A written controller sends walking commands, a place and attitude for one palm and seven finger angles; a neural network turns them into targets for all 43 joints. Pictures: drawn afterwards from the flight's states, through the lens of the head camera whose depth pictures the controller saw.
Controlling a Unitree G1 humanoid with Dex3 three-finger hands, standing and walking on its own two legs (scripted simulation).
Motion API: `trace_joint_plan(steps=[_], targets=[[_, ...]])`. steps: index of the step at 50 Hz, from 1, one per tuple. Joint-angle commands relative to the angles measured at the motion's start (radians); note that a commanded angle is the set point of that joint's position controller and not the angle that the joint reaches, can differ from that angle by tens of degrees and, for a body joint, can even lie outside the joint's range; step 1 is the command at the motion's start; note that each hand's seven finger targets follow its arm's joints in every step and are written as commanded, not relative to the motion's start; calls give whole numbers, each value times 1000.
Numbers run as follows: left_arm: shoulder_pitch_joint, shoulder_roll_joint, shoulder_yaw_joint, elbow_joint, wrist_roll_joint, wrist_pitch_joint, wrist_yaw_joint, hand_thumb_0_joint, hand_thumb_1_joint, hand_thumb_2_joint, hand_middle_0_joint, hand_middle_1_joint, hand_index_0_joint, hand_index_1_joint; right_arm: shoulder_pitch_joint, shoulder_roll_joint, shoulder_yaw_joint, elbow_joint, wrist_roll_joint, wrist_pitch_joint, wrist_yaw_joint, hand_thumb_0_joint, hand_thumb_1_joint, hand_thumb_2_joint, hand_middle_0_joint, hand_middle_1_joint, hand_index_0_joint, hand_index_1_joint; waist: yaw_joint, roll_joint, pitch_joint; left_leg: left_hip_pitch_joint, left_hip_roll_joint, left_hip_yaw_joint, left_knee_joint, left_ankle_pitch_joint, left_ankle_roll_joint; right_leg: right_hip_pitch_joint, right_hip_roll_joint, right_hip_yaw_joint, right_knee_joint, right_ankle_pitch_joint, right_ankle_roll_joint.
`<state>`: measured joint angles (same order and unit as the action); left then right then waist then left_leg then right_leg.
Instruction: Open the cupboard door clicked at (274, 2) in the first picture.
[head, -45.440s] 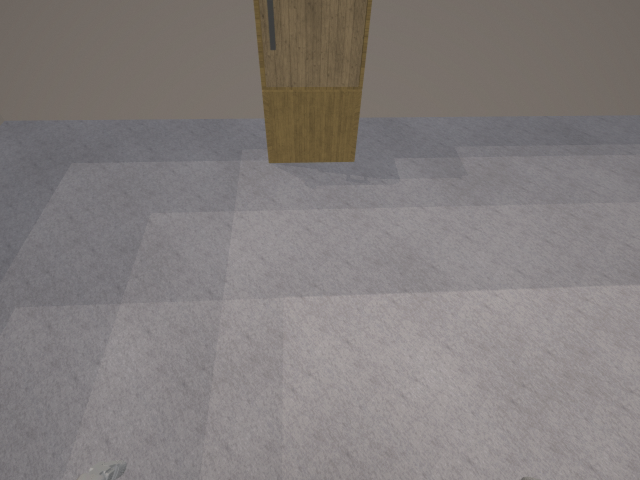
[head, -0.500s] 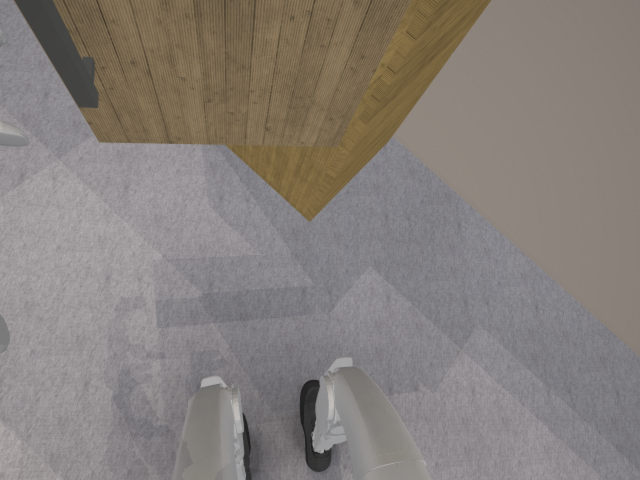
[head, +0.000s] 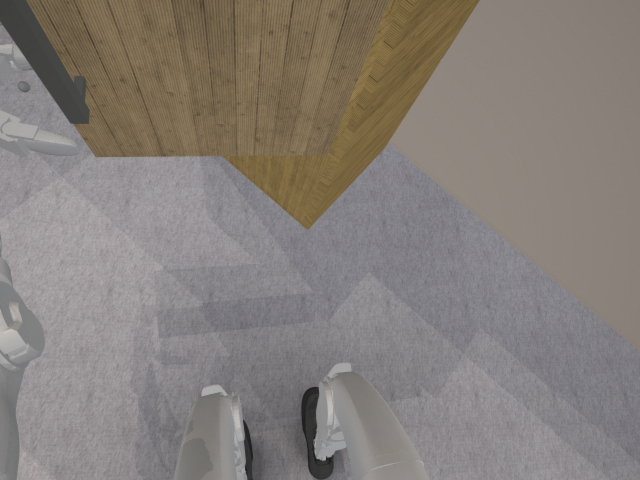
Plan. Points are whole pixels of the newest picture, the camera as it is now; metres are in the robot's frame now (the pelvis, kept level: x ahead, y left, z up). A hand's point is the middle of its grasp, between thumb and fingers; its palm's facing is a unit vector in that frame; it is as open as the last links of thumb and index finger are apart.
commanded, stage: slide the fingers in behind the handle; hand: left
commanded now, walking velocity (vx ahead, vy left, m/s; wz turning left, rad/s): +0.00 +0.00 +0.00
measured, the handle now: (49, 49) +0.59 +0.24 +0.04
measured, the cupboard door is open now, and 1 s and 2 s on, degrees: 47 47 47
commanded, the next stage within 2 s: close the thumb around the handle in 1.00 s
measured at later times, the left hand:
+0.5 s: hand (52, 90) +0.53 +0.23 +0.04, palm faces +0.02 -1.00 -0.01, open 14.0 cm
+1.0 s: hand (67, 93) +0.53 +0.22 +0.05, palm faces +0.02 -1.00 -0.03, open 14.0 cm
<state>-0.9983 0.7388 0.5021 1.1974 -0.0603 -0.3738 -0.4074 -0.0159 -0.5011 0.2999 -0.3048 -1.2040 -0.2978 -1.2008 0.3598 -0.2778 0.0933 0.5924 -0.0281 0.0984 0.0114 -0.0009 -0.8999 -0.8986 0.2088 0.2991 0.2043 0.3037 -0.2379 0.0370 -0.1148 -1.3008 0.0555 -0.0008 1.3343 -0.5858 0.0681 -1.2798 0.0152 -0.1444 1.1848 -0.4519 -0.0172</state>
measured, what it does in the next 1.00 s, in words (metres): stands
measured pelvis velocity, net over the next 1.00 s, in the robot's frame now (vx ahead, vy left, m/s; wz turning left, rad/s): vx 0.00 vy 0.00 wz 0.01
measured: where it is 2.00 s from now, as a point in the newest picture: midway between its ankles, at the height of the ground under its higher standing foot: (280, 464)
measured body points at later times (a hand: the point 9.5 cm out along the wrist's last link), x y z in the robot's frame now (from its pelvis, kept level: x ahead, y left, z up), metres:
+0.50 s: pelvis +0.00 -0.01 +0.00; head +0.19 +0.04 +0.41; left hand +0.53 +0.29 +0.05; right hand +0.02 -0.27 -0.10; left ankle +0.01 +0.07 -0.61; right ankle +0.05 -0.12 -0.61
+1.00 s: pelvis +0.00 +0.00 +0.00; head +0.18 +0.03 +0.42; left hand +0.52 +0.27 +0.05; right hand +0.01 -0.27 -0.10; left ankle +0.01 +0.07 -0.61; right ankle +0.05 -0.12 -0.61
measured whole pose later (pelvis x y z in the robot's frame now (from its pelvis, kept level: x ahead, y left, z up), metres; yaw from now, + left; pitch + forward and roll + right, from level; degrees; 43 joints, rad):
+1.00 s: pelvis +0.00 +0.00 +0.00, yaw +1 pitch +30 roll -6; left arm -0.94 0.60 0.44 1.17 -0.07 -0.45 -0.31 -0.02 -0.50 0.30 -0.30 -1.20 -0.30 -1.20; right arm 0.35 -0.27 0.07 0.61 -0.03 0.10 0.02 0.00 -0.90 -0.90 0.21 0.30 0.20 0.30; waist -0.21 0.04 -0.12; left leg -1.25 0.05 0.02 1.31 -0.58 0.06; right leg -1.25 0.01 -0.12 1.19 -0.46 -0.02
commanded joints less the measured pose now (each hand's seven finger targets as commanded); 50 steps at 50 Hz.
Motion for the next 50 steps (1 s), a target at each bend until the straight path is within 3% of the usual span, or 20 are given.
trace_joint_plan(steps=[1, 2, 4, 6, 12, 16, 18, 23, 25, 28, 31, 32, 34, 36, 39, 42, 44, 46, 48, 50], targets=[[-398, 292, 36, -211, -21, -70, 13, 0, -500, 300, -300, -1200, -300, -1200, 209, -221, -77, -21, 2, -6, -14, 0, -900, -900, 200, 300, 200, 300, -3, 230, -567, 467, -5, -119, -144, 512, -43, 238, 37, 85, -84, 236, -6], [-384, 308, 53, -226, -20, -75, 17, 0, -500, 300, -300, -1200, -300, -1200, 211, -219, -78, -26, 0, -7, -14, 0, -900, -900, 200, 300, 200, 300, 11, 242, -591, 479, -6, -120, -144, 542, -45, 257, 36, 85, -78, 257, -9], [-365, 253, 20, -253, -22, -85, 14, 0, -500, 300, -300, -1200, -300, -1200, 212, -215, -84, -23, 1, -7, -7, 0, -900, -900, 200, 300, 200, 300, 12, 278, -622, 552, -1, -129, -146, 598, -56, 225, 36, 82, -79, 265, -9], [-362, 261, 34, -252, -31, -83, 17, 0, -500, 300, -300, -1200, -300, -1200, 211, -216, -86, -18, 1, -5, -7, 0, -900, -900, 200, 300, 200, 300, 10, 239, -604, 523, -1, -123, -143, 590, -49, 254, 35, 85, -84, 284, -7], [-342, 209, 14, -236, -41, -73, 30, 0, -500, 300, -300, -1200, -300, -1200, 199, -209, -88, -17, 5, -7, -6, 0, -900, -900, 200, 300, 200, 300, 10, 212, -574, 484, -9, -108, -150, 532, -41, 273, 35, 93, -97, 271, -5], [-370, 214, 16, -245, -32, -88, 47, 0, -500, 300, -300, -1200, -300, -1200, 199, -206, -88, -15, 2, -11, -8, 0, -900, -900, 200, 300, 200, 300, 5, 201, -577, 469, -11, -105, -146, 523, -39, 284, 35, 96, -91, 277, -5], [-384, 196, -1, -267, -33, -102, 49, 0, -500, 300, -300, -1200, -300, -1200, 197, -204, -89, -13, 2, -14, -7, 0, -900, -900, 200, 300, 200, 300, 4, 237, -592, 504, -9, -110, -145, 546, -43, 262, 34, 95, -84, 280, -10], [-309, 184, 13, -247, -41, -104, 50, 0, -500, 300, -300, -1200, -300, -1200, 195, -201, -91, -23, 3, -13, -1, 0, -900, -900, 200, 300, 200, 300, 24, 202, -604, 482, -12, -101, -147, 563, -41, 313, 34, 98, -83, 317, -10], [-335, 149, -19, -259, -36, -101, 54, 0, -500, 300, -300, -1200, -300, -1200, 191, -198, -93, -19, 3, -10, 1, 0, -900, -900, 200, 300, 200, 300, 18, 236, -581, 514, -9, -107, -158, 565, -48, 277, 33, 92, -90, 293, -9], [-346, 98, -43, -278, -47, -107, 68, 0, -500, 300, -300, -1200, -300, -1200, 199, -197, -100, -14, 3, -12, 2, 0, -900, -900, 200, 300, 200, 300, 6, 221, -586, 561, -5, -123, -162, 598, -51, 245, 35, 84, -93, 290, -10], [-355, 107, -26, -291, -45, -119, 87, 0, -500, 300, -300, -1200, -300, -1200, 200, -197, -103, -6, -1, -11, 3, 0, -900, -900, 200, 300, 200, 300, 16, 218, -605, 576, -6, -126, -167, 602, -60, 251, 33, 82, -95, 283, -8], [-346, 92, -40, -266, -39, -118, 92, 0, -500, 300, -300, -1200, -300, -1200, 196, -195, -102, -5, 0, -11, 4, 0, -900, -900, 200, 300, 200, 300, 13, 205, -580, 559, -8, -124, -171, 576, -59, 246, 33, 81, -98, 266, -8], [-350, 129, -13, -242, -26, -123, 107, 0, -500, 300, -300, -1200, -300, -1200, 201, -198, -98, -3, -3, -8, 2, 0, -900, -900, 200, 300, 200, 300, 18, 201, -560, 544, -8, -122, -173, 567, -59, 248, 33, 83, -94, 260, -10], [-361, 95, -44, -247, -19, -131, 113, 0, -500, 300, -300, -1200, -300, -1200, 194, -193, -98, -6, -3, -9, 4, 0, -900, -900, 200, 300, 200, 300, 14, 222, -563, 550, -10, -122, -176, 556, -61, 238, 32, 84, -97, 247, -10], [-337, 143, -3, -228, -19, -140, 116, 0, -500, 300, -300, -1200, -300, -1200, 194, -197, -96, -12, -5, -9, 2, 0, -900, -900, 200, 300, 200, 300, 23, 186, -565, 514, -12, -112, -173, 540, -54, 278, 34, 89, -92, 263, -10], [-327, 134, -16, -204, -19, -139, 104, 0, -500, 300, -300, -1200, -300, -1200, 188, -197, -94, -18, 0, -9, 1, 0, -900, -900, 200, 300, 200, 300, 17, 159, -545, 469, -15, -104, -176, 495, -47, 298, 33, 94, -96, 255, -8], [-343, 120, -28, -233, -24, -146, 95, 0, -500, 300, -300, -1200, -300, -1200, 190, -198, -96, -16, -1, -10, 1, 0, -900, -900, 200, 300, 200, 300, 23, 214, -575, 528, -11, -113, -176, 534, -55, 266, 32, 90, -90, 254, -11], [-355, 116, -27, -247, -31, -145, 94, 0, -500, 300, -300, -1200, -300, -1200, 192, -200, -99, -13, -1, -8, 1, 0, -900, -900, 200, 300, 200, 300, 19, 201, -591, 543, -10, -122, -175, 554, -58, 265, 32, 88, -91, 261, -9], [-353, 71, -57, -232, -38, -141, 92, 0, -500, 300, -300, -1200, -300, -1200, 194, -197, -101, -8, 0, -9, 1, 0, -900, -900, 200, 300, 200, 300, 5, 197, -567, 555, -8, -126, -176, 552, -57, 234, 33, 84, -94, 252, -9], [-363, 83, -51, -216, -36, -134, 96, 0, -500, 300, -300, -1200, -300, -1200, 195, -201, -100, -3, 1, -8, -1, 0, -900, -900, 200, 300, 200, 300, 5, 186, -552, 534, -9, -124, -179, 522, -57, 236, 32, 84, -99, 236, -7]])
